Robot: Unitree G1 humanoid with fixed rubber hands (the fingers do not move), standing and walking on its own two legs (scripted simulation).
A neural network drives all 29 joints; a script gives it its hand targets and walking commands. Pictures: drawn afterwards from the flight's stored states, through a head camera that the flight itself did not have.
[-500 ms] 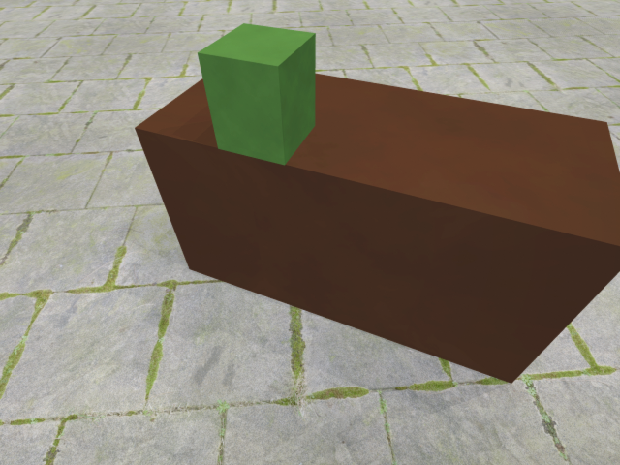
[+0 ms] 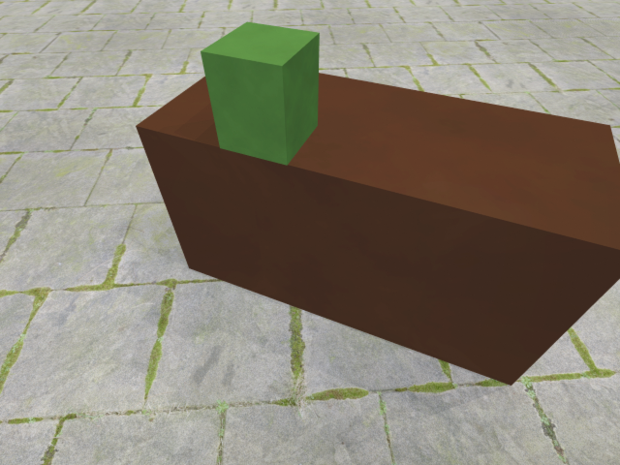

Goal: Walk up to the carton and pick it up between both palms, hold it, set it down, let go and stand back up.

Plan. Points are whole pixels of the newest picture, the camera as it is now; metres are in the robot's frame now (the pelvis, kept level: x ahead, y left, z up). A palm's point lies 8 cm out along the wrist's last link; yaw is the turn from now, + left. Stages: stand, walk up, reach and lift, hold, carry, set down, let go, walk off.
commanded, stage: stand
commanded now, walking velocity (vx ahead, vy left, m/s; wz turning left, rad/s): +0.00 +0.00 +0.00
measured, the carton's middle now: (267, 93) +0.98 +0.11 +0.03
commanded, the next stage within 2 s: none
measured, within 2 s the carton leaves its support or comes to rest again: neither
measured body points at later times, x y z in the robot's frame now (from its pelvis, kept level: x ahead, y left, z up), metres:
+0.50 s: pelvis -0.01 +0.01 +0.00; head +0.00 +0.01 +0.45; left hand +0.08 +0.26 -0.11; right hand +0.07 -0.25 -0.11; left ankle +0.00 +0.13 -0.73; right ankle +0.01 -0.11 -0.73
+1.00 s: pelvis -0.01 +0.01 +0.00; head -0.01 +0.01 +0.45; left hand +0.07 +0.26 -0.12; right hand +0.05 -0.25 -0.12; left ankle +0.00 +0.13 -0.73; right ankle +0.01 -0.11 -0.73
